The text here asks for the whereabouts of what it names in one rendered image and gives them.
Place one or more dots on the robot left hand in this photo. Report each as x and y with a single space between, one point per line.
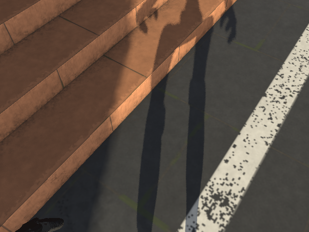
42 225

